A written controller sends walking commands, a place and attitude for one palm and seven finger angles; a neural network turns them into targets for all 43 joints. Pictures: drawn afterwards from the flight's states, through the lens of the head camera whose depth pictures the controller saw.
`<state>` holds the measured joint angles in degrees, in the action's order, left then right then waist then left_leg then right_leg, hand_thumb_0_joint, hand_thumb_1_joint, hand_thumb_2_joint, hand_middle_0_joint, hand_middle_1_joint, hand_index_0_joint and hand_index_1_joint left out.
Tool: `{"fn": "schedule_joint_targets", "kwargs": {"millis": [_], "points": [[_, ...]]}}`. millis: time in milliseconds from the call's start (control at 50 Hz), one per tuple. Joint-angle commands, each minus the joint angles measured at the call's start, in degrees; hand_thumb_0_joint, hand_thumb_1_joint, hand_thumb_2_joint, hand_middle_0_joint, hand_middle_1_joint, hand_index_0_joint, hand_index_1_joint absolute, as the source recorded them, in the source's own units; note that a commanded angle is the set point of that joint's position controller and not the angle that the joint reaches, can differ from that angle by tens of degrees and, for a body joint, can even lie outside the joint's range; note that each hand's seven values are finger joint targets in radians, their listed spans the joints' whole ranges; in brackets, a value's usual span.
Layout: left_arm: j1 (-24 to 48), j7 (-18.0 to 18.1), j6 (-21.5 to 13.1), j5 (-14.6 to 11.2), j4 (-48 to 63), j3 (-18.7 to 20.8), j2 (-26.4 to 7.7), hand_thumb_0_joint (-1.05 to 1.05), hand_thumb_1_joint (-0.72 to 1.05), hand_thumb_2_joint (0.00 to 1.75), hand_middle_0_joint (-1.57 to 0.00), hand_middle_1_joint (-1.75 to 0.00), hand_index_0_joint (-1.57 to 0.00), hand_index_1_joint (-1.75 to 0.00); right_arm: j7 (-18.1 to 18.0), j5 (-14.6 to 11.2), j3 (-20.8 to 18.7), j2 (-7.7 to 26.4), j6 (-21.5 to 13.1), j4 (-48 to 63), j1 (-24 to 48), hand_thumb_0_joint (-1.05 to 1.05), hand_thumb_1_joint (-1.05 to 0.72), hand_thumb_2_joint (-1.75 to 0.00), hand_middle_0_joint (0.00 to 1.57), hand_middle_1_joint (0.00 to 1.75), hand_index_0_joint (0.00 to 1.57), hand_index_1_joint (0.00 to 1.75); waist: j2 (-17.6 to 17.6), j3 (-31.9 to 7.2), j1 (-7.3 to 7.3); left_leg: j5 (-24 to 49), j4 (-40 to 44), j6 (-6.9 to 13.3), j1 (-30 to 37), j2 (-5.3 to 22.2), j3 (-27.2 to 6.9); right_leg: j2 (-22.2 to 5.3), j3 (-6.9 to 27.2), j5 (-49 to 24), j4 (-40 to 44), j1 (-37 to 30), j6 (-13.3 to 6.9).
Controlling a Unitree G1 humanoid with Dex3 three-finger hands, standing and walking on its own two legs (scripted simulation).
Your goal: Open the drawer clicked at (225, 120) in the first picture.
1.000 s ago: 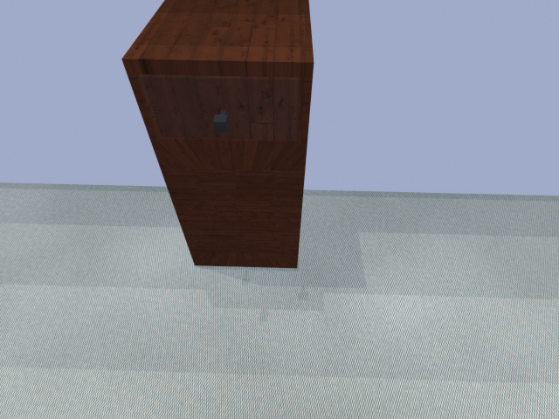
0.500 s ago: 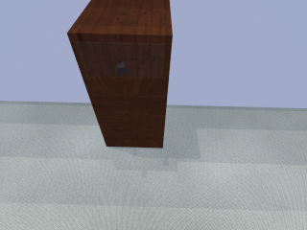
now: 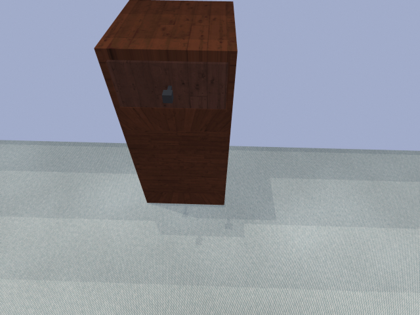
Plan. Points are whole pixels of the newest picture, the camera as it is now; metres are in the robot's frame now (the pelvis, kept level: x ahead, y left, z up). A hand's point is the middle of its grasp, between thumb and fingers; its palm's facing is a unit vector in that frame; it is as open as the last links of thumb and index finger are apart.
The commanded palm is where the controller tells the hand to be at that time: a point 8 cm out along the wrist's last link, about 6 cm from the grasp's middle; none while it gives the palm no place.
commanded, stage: take the last steps up to it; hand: left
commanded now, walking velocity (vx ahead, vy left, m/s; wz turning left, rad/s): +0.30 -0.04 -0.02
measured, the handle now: (168, 93) +0.77 +0.18 -0.01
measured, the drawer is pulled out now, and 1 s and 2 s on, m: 0.00 0.00 0.00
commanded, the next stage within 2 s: come to a stop and stand still in 0.72 s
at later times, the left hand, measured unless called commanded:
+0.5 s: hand out of the picture +0.07 +0.15 -0.19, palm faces +0.05 -0.99 -0.14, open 7.4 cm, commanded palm none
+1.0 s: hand (177, 259) +0.29 +0.10 -0.19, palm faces +0.09 -0.98 -0.18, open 7.1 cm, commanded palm none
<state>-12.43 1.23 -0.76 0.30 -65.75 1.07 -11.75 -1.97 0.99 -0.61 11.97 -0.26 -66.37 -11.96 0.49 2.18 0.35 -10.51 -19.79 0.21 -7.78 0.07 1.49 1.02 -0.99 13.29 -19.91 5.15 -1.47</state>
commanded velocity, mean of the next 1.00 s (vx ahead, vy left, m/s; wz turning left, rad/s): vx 0.13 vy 0.00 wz -0.01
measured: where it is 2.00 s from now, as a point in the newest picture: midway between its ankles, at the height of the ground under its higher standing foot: outside the picture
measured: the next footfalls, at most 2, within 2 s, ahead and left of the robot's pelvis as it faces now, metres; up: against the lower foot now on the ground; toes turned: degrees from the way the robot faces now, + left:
right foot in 0.68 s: +0.30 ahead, -0.15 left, +0.00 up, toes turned +6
left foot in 0.92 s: +0.26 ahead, +0.05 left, +0.00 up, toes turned +6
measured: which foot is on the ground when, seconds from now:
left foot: down 0.00-0.68, up 0.70-0.90, down 0.92-1.00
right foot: down 0.00-0.38, up 0.40-0.66, down 0.68-1.00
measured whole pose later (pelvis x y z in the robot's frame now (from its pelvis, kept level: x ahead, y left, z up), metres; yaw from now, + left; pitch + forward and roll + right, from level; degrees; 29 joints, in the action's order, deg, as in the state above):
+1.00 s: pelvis +0.24 -0.07 -0.01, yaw +1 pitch +0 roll -1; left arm -10.9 1.6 -0.3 0.6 -60.4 3.3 -9.3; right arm -2.1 1.3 -1.6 8.9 -1.5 -60.2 -13.1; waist -0.7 2.7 -0.4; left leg -17.9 -31.8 -0.7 -13.7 3.4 3.7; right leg 0.0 -7.1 14.0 -29.9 15.9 -2.6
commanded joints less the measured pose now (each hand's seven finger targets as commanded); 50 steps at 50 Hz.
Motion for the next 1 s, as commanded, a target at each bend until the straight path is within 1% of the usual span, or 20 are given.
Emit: {"fn": "schedule_joint_targets", "kwargs": {"millis": [0,160,240,300,320,340,360,400,460,560,600,620,660,680,720,780,860,900,920,980], "points": [[-4.8,0.5,0.0,0.3,0.7,0.4,-4.0,0.00,0.90,0.90,-0.20,-0.30,-0.20,-0.30,-0.1,0.3,-0.6,3.3,-0.1,0.0,-5.7,0.00,-0.90,-0.90,0.20,0.30,0.20,0.30,-0.6,1.2,0.46,-3.5,1.2,1.1,1.3,5.5,-4.4,-6.1,5.0,5.6,3.3,5.9,-1.1],[-8.5,-0.7,-0.2,0.7,1.8,2.1,-3.7,0.00,0.90,0.90,-0.20,-0.30,-0.20,-0.30,0.4,0.6,-1.8,2.2,-0.7,1.9,-7.9,0.00,-0.90,-0.90,0.20,0.30,0.20,0.30,-1.4,8.0,-0.29,-14.1,-3.7,3.0,-8.3,4.7,-4.7,-5.8,7.2,16.2,-0.8,9.3,-4.3],[-14.7,0.0,-1.0,0.6,0.5,3.3,-4.2,0.00,0.90,0.90,-0.20,-0.30,-0.20,-0.30,0.1,0.2,-1.8,-0.6,-1.9,3.0,-7.6,0.00,-0.90,-0.90,0.20,0.30,0.20,0.30,-8.2,4.7,-1.53,-5.7,-17.6,1.6,-14.0,1.4,3.3,-11.3,12.8,-1.6,-1.6,-1.1,-8.0],[-13.3,0.3,-1.3,0.8,0.9,3.5,-3.5,0.00,0.90,0.90,-0.20,-0.30,-0.20,-0.30,-0.2,0.2,-2.1,-1.6,-2.3,2.0,-11.6,0.00,-0.90,-0.90,0.20,0.30,0.20,0.30,-5.0,5.3,1.64,-9.1,-12.4,2.1,-6.9,2.0,4.8,-11.3,9.7,-17.6,-9.4,3.3,-8.8],[-10.1,0.1,-1.3,0.5,2.3,3.3,-2.0,0.00,0.90,0.90,-0.20,-0.30,-0.20,-0.30,-0.4,0.5,-2.4,-0.2,-2.7,-0.5,-18.8,0.00,-0.90,-0.90,0.20,0.30,0.20,0.30,3.3,4.5,5.15,4.1,-5.8,4.4,5.9,4.8,-0.9,-5.4,3.2,-20.6,-22.3,13.2,-5.9],[-6.3,-0.3,-1.8,0.2,5.0,2.7,0.8,0.00,0.90,0.90,-0.20,-0.30,-0.20,-0.30,-1.3,1.4,-3.4,3.7,-3.4,-4.1,-29.2,0.00,-0.90,-0.90,0.20,0.30,0.20,0.30,17.8,1.7,8.09,27.2,-2.7,9.6,19.4,17.2,-18.0,1.0,-4.9,-4.1,-40.5,29.3,-2.0],[0.0,-0.1,-2.3,0.3,7.4,2.6,-0.3,0.00,0.90,0.90,-0.20,-0.30,-0.20,-0.30,-1.9,1.4,-2.4,3.0,-2.7,-5.8,-33.3,0.00,-0.90,-0.90,0.20,0.30,0.20,0.30,16.8,4.9,8.93,45.2,-0.5,12.5,20.6,23.1,-23.0,0.1,-2.2,17.8,-49.3,37.8,-2.2],[2.1,-0.4,-1.6,0.5,8.6,3.0,-0.1,0.00,0.90,0.90,-0.20,-0.30,-0.20,-0.30,-1.7,1.5,-1.9,1.9,-2.9,-3.3,-28.7,0.00,-0.90,-0.90,0.20,0.30,0.20,0.30,2.1,8.2,5.73,33.8,0.3,13.1,12.2,24.2,-19.1,-5.0,1.9,15.0,-51.6,38.6,-2.4],[1.2,-2.1,-0.2,0.4,10.0,2.9,2.3,0.00,0.90,0.90,-0.20,-0.30,-0.20,-0.30,-1.5,1.2,-1.8,2.0,-3.9,-0.4,-20.2,0.00,-0.90,-0.90,0.20,0.30,0.20,0.30,7.1,10.5,1.37,13.6,7.0,9.7,1.7,18.6,-10.1,-7.0,0.5,7.7,-43.4,33.8,-1.1],[1.0,-2.9,0.3,0.3,9.9,3.2,1.6,0.00,0.90,0.90,-0.20,-0.30,-0.20,-0.30,-1.2,1.1,-2.3,3.2,-3.0,-0.1,-18.5,0.00,-0.90,-0.90,0.20,0.30,0.20,0.30,8.2,8.7,0.05,8.6,5.7,7.2,-5.8,15.4,-2.1,-3.5,-6.0,-0.3,-23.0,15.4,-1.0],[-6.4,-2.8,0.0,0.4,7.6,3.9,-0.6,0.00,0.90,0.90,-0.20,-0.30,-0.20,-0.30,-0.9,0.8,-3.0,4.7,-2.2,0.5,-16.9,0.00,-0.90,-0.90,0.20,0.30,0.20,0.30,3.9,4.5,-3.47,9.6,-2.9,5.9,-7.6,13.6,0.4,-0.7,-8.2,-1.4,-18.9,4.3,-1.5],[-13.3,-2.6,-0.7,0.5,5.9,4.6,-2.7,0.00,0.90,0.90,-0.20,-0.30,-0.20,-0.30,-0.5,0.4,-3.1,4.0,-2.0,0.7,-16.7,0.00,-0.90,-0.90,0.20,0.30,0.20,0.30,-0.1,1.4,-6.65,9.6,-14.1,4.1,-9.9,9.7,2.9,-0.8,-6.2,-0.5,-14.4,-4.7,-2.2],[-19.9,-1.0,-1.4,0.2,4.4,6.3,-12.0,0.00,0.90,0.90,-0.20,-0.30,-0.20,-0.30,0.4,-1.1,-2.5,-2.1,-1.4,3.8,-17.7,0.00,-0.90,-0.90,0.20,0.30,0.20,0.30,-22.3,-5.9,-6.93,-27.0,-51.4,1.8,-23.3,-0.4,3.2,-25.2,31.1,10.6,6.4,-9.9,-11.7],[-13.1,-0.3,-0.5,0.0,6.8,5.9,-11.6,0.00,0.90,0.90,-0.20,-0.30,-0.20,-0.30,0.8,-0.7,-2.6,-1.4,-0.6,5.1,-14.9,0.00,-0.90,-0.90,0.20,0.30,0.20,0.30,-11.0,-0.6,-4.95,-26.3,-55.5,2.2,-24.5,3.4,-0.5,-25.7,32.0,27.9,10.6,0.7,-13.8],[-1.1,0.6,-0.3,1.1,10.0,4.3,-6.7,0.00,0.90,0.90,-0.20,-0.30,-0.20,-0.30,1.0,0.4,-2.9,-1.7,0.0,5.8,-12.7,0.00,-0.90,-0.90,0.20,0.30,0.20,0.30,-13.1,3.4,-0.06,-21.2,-52.1,2.0,-20.5,7.8,-3.6,-22.9,23.2,29.0,9.7,18.3,-11.1],[0.5,0.3,-1.1,1.7,10.4,3.7,-5.4,0.00,0.90,0.90,-0.20,-0.30,-0.20,-0.30,1.5,0.4,-2.0,-4.8,0.5,4.1,-16.9,0.00,-0.90,-0.90,0.20,0.30,0.20,0.30,-5.6,-1.9,2.70,-18.3,-33.6,1.3,-8.3,6.1,1.1,-17.5,10.2,15.7,8.0,21.0,-8.7],[0.3,0.1,-0.8,0.5,8.5,3.1,-2.5,0.00,0.90,0.90,-0.20,-0.30,-0.20,-0.30,0.8,0.3,-0.9,-4.9,-0.5,2.8,-17.3,0.00,-0.90,-0.90,0.20,0.30,0.20,0.30,-1.2,0.5,2.72,-3.7,-7.5,-0.5,1.0,2.9,2.7,-12.0,5.2,7.1,1.7,20.1,-5.5],[-1.8,0.0,-0.8,0.0,8.4,2.3,-0.3,0.00,0.90,0.90,-0.20,-0.30,-0.20,-0.30,0.0,0.4,-1.5,1.6,-1.8,4.3,-13.7,0.00,-0.90,-0.90,0.20,0.30,0.20,0.30,11.5,-0.1,0.15,14.0,-0.9,3.5,-2.8,12.6,-7.8,-5.7,0.5,-2.8,-4.8,14.1,-0.4],[-3.0,0.4,-0.8,0.1,8.2,2.2,-0.4,0.00,0.90,0.90,-0.20,-0.30,-0.20,-0.30,-0.4,0.3,-1.5,2.7,-1.5,5.8,-10.1,0.00,-0.90,-0.90,0.20,0.30,0.20,0.30,6.2,-0.5,-1.11,18.0,-3.1,4.2,-7.8,13.4,-7.0,-5.7,0.0,-5.1,-4.2,7.7,0.4],[-4.0,0.9,-0.5,0.4,7.1,2.8,-3.3,0.00,0.90,0.90,-0.20,-0.30,-0.20,-0.30,-1.1,-0.4,-2.2,2.5,-0.8,6.2,-8.2,0.00,-0.90,-0.90,0.20,0.30,0.20,0.30,9.2,-4.9,-0.29,40.8,-8.3,1.0,2.2,9.2,-0.4,-8.1,0.1,-29.9,-11.2,6.1,-0.6]]}}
